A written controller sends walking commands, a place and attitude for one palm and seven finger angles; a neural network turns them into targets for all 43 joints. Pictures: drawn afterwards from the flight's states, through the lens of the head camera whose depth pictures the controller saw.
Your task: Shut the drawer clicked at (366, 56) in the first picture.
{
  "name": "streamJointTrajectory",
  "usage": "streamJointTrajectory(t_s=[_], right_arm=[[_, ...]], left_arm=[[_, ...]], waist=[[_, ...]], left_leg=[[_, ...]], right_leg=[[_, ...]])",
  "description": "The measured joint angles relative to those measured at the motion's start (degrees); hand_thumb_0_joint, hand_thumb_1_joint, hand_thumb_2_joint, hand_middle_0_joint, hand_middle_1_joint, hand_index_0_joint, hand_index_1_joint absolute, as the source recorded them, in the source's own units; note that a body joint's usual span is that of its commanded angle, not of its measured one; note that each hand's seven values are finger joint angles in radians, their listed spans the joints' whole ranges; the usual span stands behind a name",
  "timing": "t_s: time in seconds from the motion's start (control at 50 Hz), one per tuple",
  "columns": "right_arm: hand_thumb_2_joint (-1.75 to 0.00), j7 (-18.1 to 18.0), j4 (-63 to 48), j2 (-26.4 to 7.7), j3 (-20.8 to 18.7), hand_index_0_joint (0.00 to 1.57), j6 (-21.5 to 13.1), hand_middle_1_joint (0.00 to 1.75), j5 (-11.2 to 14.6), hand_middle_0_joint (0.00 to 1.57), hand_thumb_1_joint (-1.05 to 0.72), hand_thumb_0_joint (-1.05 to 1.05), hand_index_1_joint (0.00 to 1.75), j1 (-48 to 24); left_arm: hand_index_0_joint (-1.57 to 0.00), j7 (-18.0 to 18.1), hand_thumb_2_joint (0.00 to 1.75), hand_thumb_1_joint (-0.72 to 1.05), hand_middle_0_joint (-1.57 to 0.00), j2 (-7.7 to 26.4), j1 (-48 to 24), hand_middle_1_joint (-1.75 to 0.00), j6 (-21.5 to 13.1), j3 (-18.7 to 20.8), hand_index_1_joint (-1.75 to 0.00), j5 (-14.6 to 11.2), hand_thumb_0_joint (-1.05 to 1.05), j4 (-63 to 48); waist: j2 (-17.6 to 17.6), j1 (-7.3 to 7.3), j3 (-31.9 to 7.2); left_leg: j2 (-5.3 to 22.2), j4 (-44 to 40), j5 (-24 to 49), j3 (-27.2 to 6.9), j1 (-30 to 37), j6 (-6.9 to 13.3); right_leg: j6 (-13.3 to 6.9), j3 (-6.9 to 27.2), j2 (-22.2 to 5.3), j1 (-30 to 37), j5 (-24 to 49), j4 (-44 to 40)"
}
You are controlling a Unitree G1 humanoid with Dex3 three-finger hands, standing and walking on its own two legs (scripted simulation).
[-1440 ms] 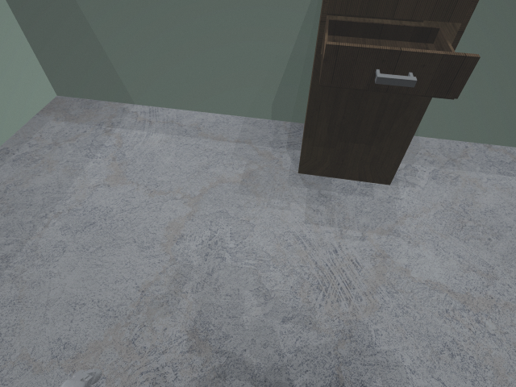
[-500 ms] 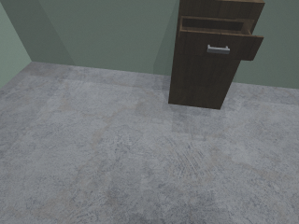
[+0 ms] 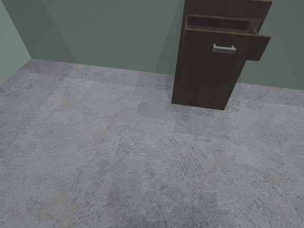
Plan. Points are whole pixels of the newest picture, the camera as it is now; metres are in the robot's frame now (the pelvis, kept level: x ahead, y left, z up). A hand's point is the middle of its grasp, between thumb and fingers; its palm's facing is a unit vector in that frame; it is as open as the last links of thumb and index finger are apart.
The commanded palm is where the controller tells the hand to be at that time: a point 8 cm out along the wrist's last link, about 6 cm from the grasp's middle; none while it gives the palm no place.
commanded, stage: look at it before walking up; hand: left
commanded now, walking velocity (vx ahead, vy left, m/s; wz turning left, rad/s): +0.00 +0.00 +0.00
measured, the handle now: (223, 48) +1.03 -0.34 -0.03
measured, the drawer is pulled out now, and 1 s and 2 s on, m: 0.25 0.25 0.25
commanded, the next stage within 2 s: walk to a spot facing it in 0.10 s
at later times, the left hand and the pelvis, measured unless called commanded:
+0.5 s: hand out of the picture +0.06 +0.22 -0.18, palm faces -0.10 -0.95 -0.30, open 7.4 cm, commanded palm none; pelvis -0.01 -0.01 -0.02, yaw -7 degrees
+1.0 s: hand out of the picture +0.09 +0.18 -0.17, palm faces -0.27 -0.93 -0.24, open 7.4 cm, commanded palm none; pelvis -0.01 +0.00 -0.01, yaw -22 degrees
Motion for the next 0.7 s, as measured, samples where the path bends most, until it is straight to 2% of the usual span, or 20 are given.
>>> streamJointTrajectory(t_s=[0.26,0.34,0.46,0.54,0.58,0.6,0.64,0.7], right_arm=[[-0.89,-0.07,0.01,-0.01,-0.02,0.20,-0.13,0.30,0.05,0.20,-0.90,0.01,0.30,-0.70],[-0.89,-0.67,-1.62,0.53,-0.49,0.20,0.26,0.30,-0.05,0.20,-0.90,0.01,0.30,-1.11],[-0.89,-1.03,-6.08,3.45,-1.40,0.20,1.27,0.30,-0.19,0.20,-0.90,0.00,0.30,-0.35],[-0.89,-0.89,-7.74,4.93,-2.02,0.20,1.65,0.30,-0.42,0.20,-0.90,0.00,0.30,0.45],[-0.89,-0.77,-8.22,4.96,-2.37,0.20,2.14,0.30,-0.41,0.20,-0.90,0.00,0.30,1.04],[-0.89,-0.77,-8.29,4.93,-2.65,0.20,2.63,0.30,-0.28,0.20,-0.90,0.01,0.30,1.11],[-0.89,-0.88,-8.09,5.05,-2.97,0.20,3.58,0.30,-0.10,0.20,-0.90,0.01,0.30,1.10],[-0.89,-0.75,-8.03,5.37,-3.21,0.20,3.63,0.30,-0.20,0.20,-0.90,0.01,0.30,0.79]], left_arm=[[-0.20,0.03,0.90,0.91,-0.20,0.09,-0.03,-0.30,0.01,0.07,-0.30,0.04,0.01,0.11],[-0.20,0.38,0.90,0.91,-0.20,-0.37,0.71,-0.30,1.08,0.66,-0.30,0.08,0.01,-1.20],[-0.20,-0.03,0.90,0.91,-0.20,-2.26,2.98,-0.30,3.07,1.55,-0.30,0.40,0.01,-4.56],[-0.20,-0.61,0.90,0.91,-0.20,-4.21,4.29,-0.30,3.76,2.32,-0.30,0.50,0.01,-6.70],[-0.20,-0.85,0.90,0.91,-0.20,-5.40,5.39,-0.30,3.12,2.56,-0.30,0.72,0.01,-7.80],[-0.20,-0.73,0.90,0.91,-0.20,-6.05,5.66,-0.30,2.62,2.50,-0.30,0.81,0.01,-8.11],[-0.20,-0.30,0.90,0.91,-0.20,-7.28,6.15,-0.30,2.12,2.38,-0.30,0.72,0.01,-8.60],[-0.20,0.02,0.89,0.91,-0.20,-8.56,6.90,-0.30,2.14,2.37,-0.30,0.49,0.01,-8.80]], waist=[[0.17,0.37,0.10],[0.26,0.96,0.18],[-0.63,1.07,1.32],[-0.41,1.72,3.11],[0.99,1.89,3.39],[1.86,1.64,3.56],[2.48,1.72,3.78],[2.29,1.96,3.85]], left_leg=[[-0.28,-0.58,0.07,0.19,0.59,0.20],[0.32,1.49,-1.11,1.78,-0.61,0.04],[1.28,7.10,-4.21,5.41,-3.73,-0.16],[2.70,11.58,-6.81,8.25,-4.66,-0.73],[4.59,16.80,-9.18,8.69,-6.75,-1.34],[4.93,21.86,-12.34,7.05,-9.16,-1.63],[3.46,32.16,-15.60,2.86,-13.91,-1.77],[2.25,40.04,-12.20,0.47,-18.30,-2.36]], right_leg=[[0.21,0.19,-0.28,0.33,-0.12,-0.14],[0.17,1.75,0.35,-1.66,-0.70,2.13],[-0.06,4.96,1.54,-7.64,-3.53,10.61],[0.40,0.79,0.48,-11.21,-9.97,20.15],[-0.35,-0.92,0.70,-10.30,-6.62,17.70],[-1.59,-1.39,1.48,-10.88,-6.81,18.45],[-3.48,-1.40,2.41,-11.03,-7.39,17.85],[-4.07,-0.05,3.40,-9.73,-4.61,12.84]])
